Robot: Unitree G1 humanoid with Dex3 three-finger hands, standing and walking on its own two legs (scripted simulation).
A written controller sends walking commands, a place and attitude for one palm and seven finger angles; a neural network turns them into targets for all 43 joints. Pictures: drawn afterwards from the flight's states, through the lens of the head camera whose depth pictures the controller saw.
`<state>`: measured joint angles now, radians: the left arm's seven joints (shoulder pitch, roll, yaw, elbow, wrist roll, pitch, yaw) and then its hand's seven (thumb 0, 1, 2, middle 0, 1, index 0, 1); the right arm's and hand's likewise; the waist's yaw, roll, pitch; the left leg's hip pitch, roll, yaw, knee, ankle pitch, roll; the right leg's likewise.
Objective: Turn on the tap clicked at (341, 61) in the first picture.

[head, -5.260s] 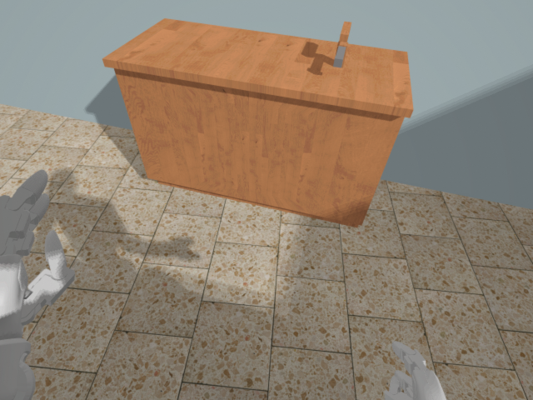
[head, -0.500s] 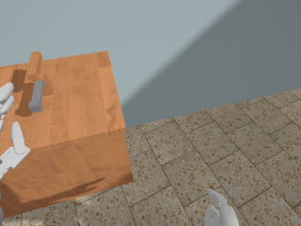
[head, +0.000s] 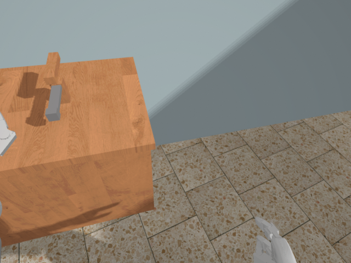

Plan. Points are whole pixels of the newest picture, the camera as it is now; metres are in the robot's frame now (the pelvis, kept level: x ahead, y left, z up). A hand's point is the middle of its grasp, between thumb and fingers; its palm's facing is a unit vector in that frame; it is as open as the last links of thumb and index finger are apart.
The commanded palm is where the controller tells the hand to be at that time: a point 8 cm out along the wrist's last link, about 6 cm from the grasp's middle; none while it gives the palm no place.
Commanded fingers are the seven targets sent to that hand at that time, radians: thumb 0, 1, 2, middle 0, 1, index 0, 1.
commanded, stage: come to a stop and stand still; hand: left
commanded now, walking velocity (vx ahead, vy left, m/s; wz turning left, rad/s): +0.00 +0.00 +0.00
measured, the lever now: (53, 114) +0.45 +0.39 +0.04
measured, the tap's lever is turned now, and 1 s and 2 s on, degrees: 0 0 0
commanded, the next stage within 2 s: look again from close up in 0.96 s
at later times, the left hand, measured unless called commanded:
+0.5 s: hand (23, 155) +0.24 +0.29 +0.17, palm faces +0.39 -0.84 -0.38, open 7.4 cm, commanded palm +0.18 +0.32 +0.19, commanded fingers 0.00 0.90 0.90 -0.20 -0.30 -0.20 -0.30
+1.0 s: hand (39, 151) +0.25 +0.27 +0.17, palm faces +0.40 -0.85 -0.35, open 7.4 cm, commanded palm +0.19 +0.30 +0.19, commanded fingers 0.00 0.90 0.90 -0.20 -0.30 -0.20 -0.30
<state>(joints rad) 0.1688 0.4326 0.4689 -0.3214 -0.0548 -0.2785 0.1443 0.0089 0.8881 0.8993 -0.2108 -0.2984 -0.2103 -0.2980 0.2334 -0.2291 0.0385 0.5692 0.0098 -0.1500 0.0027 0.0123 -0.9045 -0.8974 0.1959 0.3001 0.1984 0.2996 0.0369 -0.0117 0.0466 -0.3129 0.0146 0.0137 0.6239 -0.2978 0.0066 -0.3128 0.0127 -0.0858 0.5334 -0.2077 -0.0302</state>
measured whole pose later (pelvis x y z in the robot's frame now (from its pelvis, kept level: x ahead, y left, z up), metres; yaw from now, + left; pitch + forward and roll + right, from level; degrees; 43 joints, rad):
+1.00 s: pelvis +0.03 +0.02 +0.01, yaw +0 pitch +1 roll -1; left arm 0.44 0.33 0.33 -0.46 -0.04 -0.18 0.13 0.01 0.89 0.90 -0.21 -0.30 -0.21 -0.30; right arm 0.21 -0.21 0.03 0.58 -0.01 -0.09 -0.06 0.01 -0.90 -0.90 0.20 0.30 0.20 0.30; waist 0.01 0.00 0.02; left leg -0.22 -0.02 0.02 0.44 -0.24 0.05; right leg -0.19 0.00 -0.07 0.36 -0.18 0.00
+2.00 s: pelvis +0.08 +0.05 -0.02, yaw +0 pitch +1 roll -1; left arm 0.47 0.37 0.37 -0.55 -0.06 -0.22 0.14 0.01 0.89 0.90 -0.21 -0.30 -0.21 -0.30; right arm 0.20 -0.23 0.00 0.60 0.01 -0.05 -0.03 0.01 -0.90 -0.90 0.20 0.30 0.20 0.30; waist -0.01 -0.02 0.00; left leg -0.26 -0.06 0.05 0.71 -0.48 0.09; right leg -0.29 -0.05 -0.05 0.73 -0.44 0.02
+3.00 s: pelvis +0.16 +0.12 +0.01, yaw +0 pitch +0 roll -1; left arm 0.48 0.36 0.33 -0.52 -0.06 -0.12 0.14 0.01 0.89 0.90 -0.21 -0.30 -0.21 -0.30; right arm 0.19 -0.19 0.02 0.58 0.01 -0.05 -0.06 0.01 -0.90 -0.90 0.20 0.30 0.20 0.30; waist 0.01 0.00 0.02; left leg -0.20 0.00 0.02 0.44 -0.24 0.02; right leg -0.16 -0.02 -0.09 0.36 -0.20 0.01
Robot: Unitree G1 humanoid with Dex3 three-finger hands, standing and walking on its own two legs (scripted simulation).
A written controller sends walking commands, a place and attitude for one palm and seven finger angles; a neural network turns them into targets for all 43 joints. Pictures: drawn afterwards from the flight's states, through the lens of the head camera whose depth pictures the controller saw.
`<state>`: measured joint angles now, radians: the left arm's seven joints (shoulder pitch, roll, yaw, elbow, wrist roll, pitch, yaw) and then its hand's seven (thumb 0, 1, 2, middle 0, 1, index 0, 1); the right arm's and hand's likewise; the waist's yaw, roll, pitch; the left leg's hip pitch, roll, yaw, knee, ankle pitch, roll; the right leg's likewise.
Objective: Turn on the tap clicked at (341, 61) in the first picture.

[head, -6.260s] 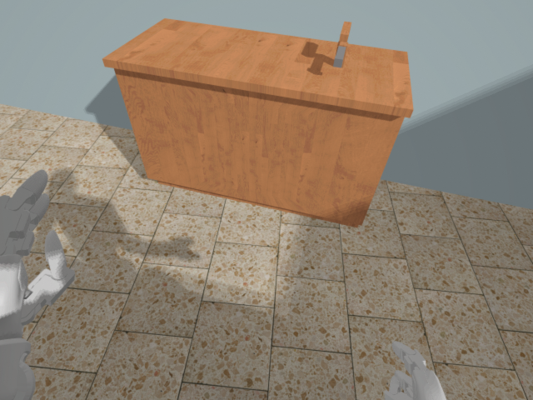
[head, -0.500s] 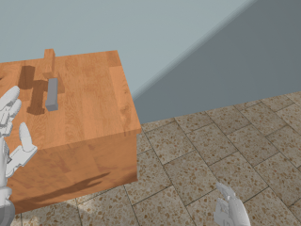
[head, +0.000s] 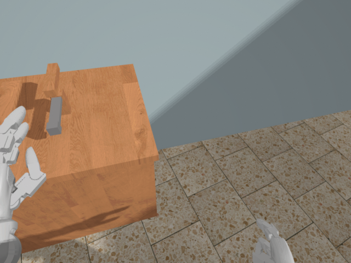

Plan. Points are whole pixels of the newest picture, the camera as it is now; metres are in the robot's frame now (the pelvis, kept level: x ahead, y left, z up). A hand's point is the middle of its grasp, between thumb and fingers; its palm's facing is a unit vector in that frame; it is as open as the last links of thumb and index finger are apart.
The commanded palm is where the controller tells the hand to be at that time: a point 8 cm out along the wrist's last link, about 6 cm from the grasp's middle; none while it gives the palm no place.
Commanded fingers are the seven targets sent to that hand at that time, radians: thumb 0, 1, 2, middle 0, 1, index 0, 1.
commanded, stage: look again from close up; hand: left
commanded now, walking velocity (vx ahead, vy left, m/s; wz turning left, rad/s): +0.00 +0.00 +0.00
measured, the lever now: (54, 128) +0.43 +0.37 +0.02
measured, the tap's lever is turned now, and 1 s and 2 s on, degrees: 0 0 0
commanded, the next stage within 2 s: shuffle to correct the standing spot in 0.34 s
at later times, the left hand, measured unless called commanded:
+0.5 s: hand (38, 175) +0.22 +0.25 +0.15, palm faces +0.41 -0.85 -0.33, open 7.4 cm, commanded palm +0.16 +0.28 +0.17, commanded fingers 0.00 0.90 0.90 -0.20 -0.30 -0.20 -0.30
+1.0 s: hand (41, 152) +0.26 +0.27 +0.15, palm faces +0.39 -0.85 -0.35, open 7.4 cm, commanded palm +0.21 +0.31 +0.17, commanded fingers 0.00 0.90 0.90 -0.20 -0.30 -0.20 -0.30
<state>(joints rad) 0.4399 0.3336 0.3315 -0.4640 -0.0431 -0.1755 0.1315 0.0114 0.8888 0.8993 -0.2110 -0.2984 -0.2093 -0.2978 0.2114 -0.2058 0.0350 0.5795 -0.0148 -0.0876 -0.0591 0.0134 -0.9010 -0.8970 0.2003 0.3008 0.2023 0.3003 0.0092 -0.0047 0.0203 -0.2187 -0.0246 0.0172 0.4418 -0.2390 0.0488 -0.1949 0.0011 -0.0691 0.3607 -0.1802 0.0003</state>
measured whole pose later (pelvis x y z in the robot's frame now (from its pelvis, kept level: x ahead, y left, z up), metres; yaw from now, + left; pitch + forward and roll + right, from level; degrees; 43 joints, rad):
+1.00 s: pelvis +0.05 +0.03 -0.03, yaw +0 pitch +1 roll -1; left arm 0.47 0.37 0.37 -0.55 -0.06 -0.22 0.14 0.01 0.89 0.90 -0.21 -0.30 -0.21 -0.30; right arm 0.20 -0.23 0.00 0.60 0.01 -0.05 -0.03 0.01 -0.90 -0.90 0.20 0.30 0.20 0.30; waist -0.01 -0.02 0.00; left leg -0.26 -0.06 0.05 0.71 -0.48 0.09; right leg -0.29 -0.05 -0.05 0.73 -0.44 0.02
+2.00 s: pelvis +0.13 +0.10 +0.00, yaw -1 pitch +0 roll -1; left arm 0.48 0.36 0.33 -0.52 -0.06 -0.12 0.14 0.01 0.89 0.90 -0.21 -0.30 -0.21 -0.30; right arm 0.19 -0.19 0.02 0.58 0.01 -0.05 -0.06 0.01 -0.90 -0.90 0.20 0.30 0.20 0.30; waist 0.01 0.00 0.02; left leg -0.20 0.00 0.02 0.44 -0.24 0.02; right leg -0.16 -0.02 -0.09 0.36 -0.20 0.01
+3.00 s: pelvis +0.11 +0.09 -0.01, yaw -3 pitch +0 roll -1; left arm 0.38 0.40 0.39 -0.52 -0.05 -0.21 0.05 0.01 0.89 0.90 -0.21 -0.30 -0.21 -0.30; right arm 0.15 -0.15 0.03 0.51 0.00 -0.13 0.00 0.01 -0.90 -0.90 0.20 0.30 0.20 0.30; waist 0.04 -0.05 0.10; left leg -0.27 0.02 0.05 0.53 -0.26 0.02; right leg -0.25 0.00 -0.05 0.47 -0.21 0.00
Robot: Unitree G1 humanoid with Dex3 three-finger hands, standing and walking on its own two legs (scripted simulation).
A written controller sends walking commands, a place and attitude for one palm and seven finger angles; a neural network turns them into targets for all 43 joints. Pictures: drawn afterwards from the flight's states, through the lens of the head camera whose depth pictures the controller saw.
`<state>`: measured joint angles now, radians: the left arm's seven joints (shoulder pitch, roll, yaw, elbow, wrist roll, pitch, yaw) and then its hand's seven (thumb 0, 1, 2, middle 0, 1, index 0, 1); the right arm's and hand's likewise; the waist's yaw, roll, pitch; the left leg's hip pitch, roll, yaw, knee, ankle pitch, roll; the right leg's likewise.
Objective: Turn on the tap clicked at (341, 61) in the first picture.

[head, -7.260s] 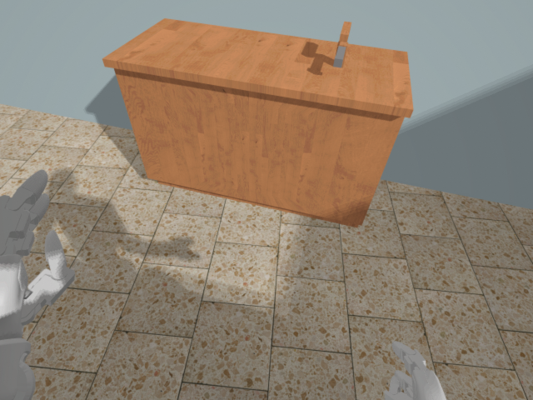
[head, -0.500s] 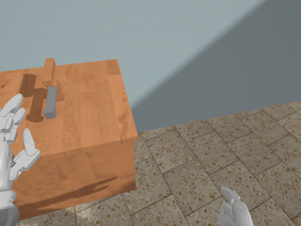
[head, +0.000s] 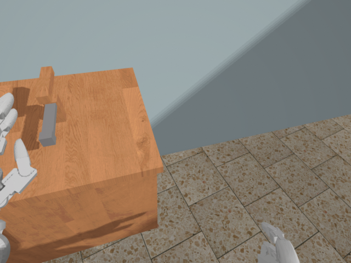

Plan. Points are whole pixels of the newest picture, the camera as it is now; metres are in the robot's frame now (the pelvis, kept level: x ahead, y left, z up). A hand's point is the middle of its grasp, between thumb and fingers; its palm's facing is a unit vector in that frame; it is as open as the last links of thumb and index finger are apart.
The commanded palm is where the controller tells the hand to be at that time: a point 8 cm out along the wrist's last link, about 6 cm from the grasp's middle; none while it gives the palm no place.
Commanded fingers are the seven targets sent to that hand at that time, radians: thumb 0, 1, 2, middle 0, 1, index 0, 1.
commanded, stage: come to a stop and stand still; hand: left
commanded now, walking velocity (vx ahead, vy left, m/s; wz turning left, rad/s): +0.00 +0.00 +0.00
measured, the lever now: (47, 138) +0.37 +0.34 +0.05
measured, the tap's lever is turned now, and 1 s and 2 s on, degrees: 0 0 0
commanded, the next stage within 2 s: look again from close up in 1.12 s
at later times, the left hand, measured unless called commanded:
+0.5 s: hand (31, 145) +0.25 +0.26 +0.20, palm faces +0.41 -0.86 -0.31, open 7.4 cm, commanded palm +0.20 +0.30 +0.20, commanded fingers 0.00 0.90 0.90 -0.20 -0.30 -0.20 -0.30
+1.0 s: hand (15, 121) +0.30 +0.31 +0.19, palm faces +0.37 -0.86 -0.37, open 7.4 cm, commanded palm +0.25 +0.35 +0.20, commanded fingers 0.00 0.90 0.90 -0.20 -0.30 -0.20 -0.30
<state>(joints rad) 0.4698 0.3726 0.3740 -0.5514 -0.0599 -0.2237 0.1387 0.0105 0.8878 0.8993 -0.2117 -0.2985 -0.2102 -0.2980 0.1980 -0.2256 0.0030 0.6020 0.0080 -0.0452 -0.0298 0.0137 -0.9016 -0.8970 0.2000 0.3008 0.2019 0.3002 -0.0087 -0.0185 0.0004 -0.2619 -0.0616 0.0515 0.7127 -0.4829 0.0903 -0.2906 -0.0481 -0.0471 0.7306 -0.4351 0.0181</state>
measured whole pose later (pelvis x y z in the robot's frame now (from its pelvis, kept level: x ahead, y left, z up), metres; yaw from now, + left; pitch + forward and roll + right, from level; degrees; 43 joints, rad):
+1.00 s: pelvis +0.08 +0.07 +0.03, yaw -1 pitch +0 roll -1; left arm 0.48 0.36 0.33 -0.52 -0.06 -0.12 0.14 0.01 0.89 0.90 -0.21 -0.30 -0.21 -0.30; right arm 0.19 -0.19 0.02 0.58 0.01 -0.05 -0.06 0.01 -0.90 -0.90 0.20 0.30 0.20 0.30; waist 0.01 0.00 0.02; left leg -0.20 0.00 0.02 0.44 -0.24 0.02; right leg -0.16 -0.02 -0.09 0.36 -0.20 0.01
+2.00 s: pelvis +0.06 +0.07 +0.02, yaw -3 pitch +0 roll -1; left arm 0.38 0.40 0.39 -0.52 -0.05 -0.21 0.05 0.01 0.89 0.90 -0.21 -0.30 -0.21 -0.30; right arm 0.15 -0.15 0.03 0.51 0.00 -0.13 0.00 0.01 -0.90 -0.90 0.20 0.30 0.20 0.30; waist 0.04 -0.05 0.10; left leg -0.27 0.02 0.05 0.53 -0.26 0.02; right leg -0.25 0.00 -0.05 0.47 -0.21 0.00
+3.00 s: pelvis +0.03 +0.00 +0.02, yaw -3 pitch +0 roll -1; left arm 0.48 0.41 0.38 -0.55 -0.07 -0.19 0.08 0.01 0.89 0.90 -0.21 -0.30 -0.21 -0.30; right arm 0.22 -0.20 -0.01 0.56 0.02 -0.12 -0.03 0.01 -0.90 -0.90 0.20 0.30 0.20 0.30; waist 0.00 -0.03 0.07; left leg -0.31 0.08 0.01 0.60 -0.29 -0.04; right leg -0.30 0.01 -0.10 0.56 -0.26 -0.04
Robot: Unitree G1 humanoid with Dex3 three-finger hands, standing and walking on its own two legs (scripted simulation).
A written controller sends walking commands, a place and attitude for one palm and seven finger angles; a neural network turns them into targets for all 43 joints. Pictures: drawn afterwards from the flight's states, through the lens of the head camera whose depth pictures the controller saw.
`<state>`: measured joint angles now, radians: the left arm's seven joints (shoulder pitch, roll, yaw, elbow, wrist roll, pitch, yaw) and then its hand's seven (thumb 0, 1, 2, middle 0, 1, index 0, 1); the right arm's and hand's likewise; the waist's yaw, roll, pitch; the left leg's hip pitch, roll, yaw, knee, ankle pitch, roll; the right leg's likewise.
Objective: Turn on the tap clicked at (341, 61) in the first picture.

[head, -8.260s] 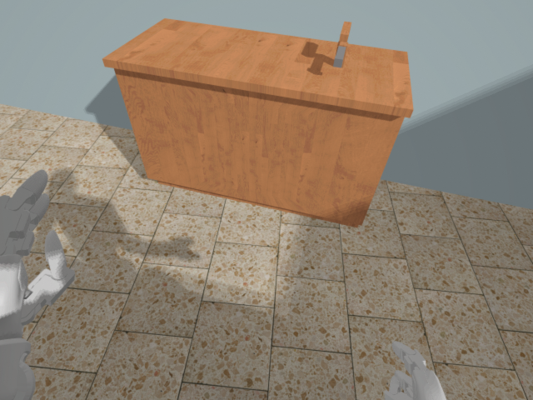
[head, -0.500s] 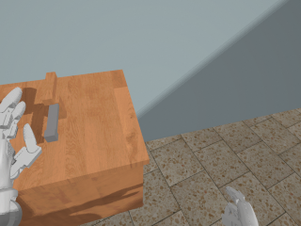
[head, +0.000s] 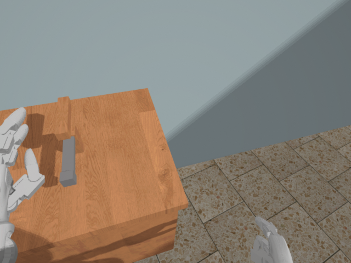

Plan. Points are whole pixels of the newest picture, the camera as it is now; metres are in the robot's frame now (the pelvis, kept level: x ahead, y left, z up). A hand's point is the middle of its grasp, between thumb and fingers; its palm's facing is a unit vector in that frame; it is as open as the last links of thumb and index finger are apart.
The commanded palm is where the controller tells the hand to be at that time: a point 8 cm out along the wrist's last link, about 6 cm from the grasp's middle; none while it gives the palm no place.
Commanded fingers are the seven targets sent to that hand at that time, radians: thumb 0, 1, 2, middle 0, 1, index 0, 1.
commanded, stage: come to a stop and stand still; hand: left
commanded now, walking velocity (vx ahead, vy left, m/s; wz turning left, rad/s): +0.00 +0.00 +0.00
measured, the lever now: (68, 178) +0.29 +0.27 +0.02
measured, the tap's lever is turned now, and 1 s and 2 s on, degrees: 0 0 0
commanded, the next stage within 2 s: look again from close up in 0.12 s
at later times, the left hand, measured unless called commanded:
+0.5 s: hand (56, 179) +0.22 +0.23 +0.14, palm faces +0.20 -0.88 -0.43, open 7.4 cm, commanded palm +0.16 +0.28 +0.17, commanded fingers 0.00 0.90 0.90 -0.20 -0.30 -0.20 -0.30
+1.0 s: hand (45, 177) +0.22 +0.24 +0.16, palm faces +0.31 -0.87 -0.39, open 7.4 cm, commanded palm +0.15 +0.27 +0.17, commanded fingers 0.00 0.90 0.90 -0.20 -0.30 -0.20 -0.30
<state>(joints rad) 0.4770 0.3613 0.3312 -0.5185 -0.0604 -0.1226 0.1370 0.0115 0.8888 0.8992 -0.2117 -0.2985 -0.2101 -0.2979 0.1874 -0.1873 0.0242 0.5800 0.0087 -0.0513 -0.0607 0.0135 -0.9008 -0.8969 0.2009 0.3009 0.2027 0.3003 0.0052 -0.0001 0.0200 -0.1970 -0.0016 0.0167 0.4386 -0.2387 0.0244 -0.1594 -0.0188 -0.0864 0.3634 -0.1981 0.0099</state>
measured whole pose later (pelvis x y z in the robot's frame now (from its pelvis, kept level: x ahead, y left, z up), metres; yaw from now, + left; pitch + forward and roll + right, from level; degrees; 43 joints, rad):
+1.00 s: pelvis -0.02 +0.00 -0.01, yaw -3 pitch +0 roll -1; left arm 0.38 0.40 0.39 -0.52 -0.05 -0.21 0.05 0.01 0.89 0.90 -0.21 -0.30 -0.21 -0.30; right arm 0.15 -0.15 0.03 0.51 0.00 -0.13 0.00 0.01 -0.90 -0.90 0.20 0.30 0.20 0.30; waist 0.04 -0.05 0.10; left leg -0.27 0.02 0.05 0.53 -0.26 0.02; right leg -0.25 0.00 -0.05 0.47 -0.21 0.00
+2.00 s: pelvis -0.06 -0.07 -0.02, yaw -3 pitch +0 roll -1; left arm 0.48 0.41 0.38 -0.55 -0.07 -0.19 0.08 0.01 0.89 0.90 -0.21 -0.30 -0.21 -0.30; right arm 0.22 -0.20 -0.01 0.56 0.02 -0.12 -0.03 0.01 -0.90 -0.90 0.20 0.30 0.20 0.30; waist 0.00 -0.03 0.07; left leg -0.31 0.08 0.01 0.60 -0.29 -0.04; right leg -0.30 0.01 -0.10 0.56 -0.26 -0.04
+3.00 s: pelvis -0.04 -0.01 +0.00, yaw -3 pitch -1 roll -1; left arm 0.40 0.36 0.35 -0.46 -0.04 -0.23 0.11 0.01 0.89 0.90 -0.21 -0.30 -0.21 -0.30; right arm 0.19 -0.19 0.02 0.57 0.00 -0.13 -0.03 0.01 -0.90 -0.90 0.20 0.30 0.20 0.30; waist 0.03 -0.05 0.06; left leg -0.21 0.00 0.05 0.47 -0.24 0.04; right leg -0.18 -0.05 -0.06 0.38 -0.17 0.05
